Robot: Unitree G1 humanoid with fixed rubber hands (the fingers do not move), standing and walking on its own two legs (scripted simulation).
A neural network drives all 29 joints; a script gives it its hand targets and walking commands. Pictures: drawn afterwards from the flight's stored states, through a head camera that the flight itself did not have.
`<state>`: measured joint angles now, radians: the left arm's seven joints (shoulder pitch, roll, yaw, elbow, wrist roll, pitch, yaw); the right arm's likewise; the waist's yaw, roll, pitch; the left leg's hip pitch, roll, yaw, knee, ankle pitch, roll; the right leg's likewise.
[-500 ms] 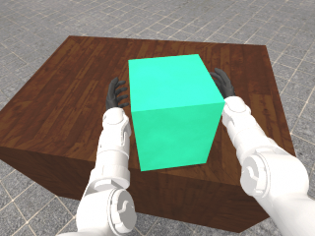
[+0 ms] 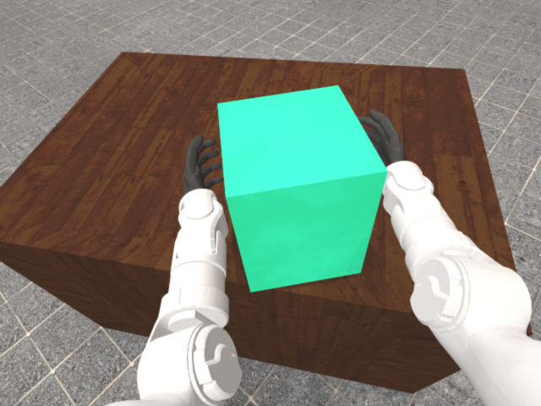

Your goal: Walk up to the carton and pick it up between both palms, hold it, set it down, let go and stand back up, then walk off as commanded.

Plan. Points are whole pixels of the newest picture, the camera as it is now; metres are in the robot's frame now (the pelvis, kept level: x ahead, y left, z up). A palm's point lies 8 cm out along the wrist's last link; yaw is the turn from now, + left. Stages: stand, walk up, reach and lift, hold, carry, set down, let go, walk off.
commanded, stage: set down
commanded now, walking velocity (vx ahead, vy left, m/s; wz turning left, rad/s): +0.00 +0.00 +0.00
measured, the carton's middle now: (292, 192) +0.45 +0.04 +0.03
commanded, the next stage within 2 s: none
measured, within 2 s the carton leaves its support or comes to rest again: neither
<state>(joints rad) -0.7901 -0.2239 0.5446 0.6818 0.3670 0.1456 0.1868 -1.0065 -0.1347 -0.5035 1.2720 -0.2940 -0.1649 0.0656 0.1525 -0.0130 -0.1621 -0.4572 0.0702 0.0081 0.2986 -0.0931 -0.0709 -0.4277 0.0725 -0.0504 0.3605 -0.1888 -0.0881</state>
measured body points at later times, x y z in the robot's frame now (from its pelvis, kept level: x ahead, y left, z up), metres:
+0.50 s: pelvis +0.00 +0.00 +0.00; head +0.05 +0.00 +0.45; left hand +0.40 +0.18 +0.09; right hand +0.48 -0.10 +0.09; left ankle +0.01 +0.17 -0.74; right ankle -0.02 -0.05 -0.74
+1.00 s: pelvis +0.00 +0.00 +0.00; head +0.06 +0.01 +0.45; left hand +0.40 +0.18 +0.09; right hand +0.47 -0.10 +0.09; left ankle +0.01 +0.17 -0.74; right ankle -0.02 -0.05 -0.74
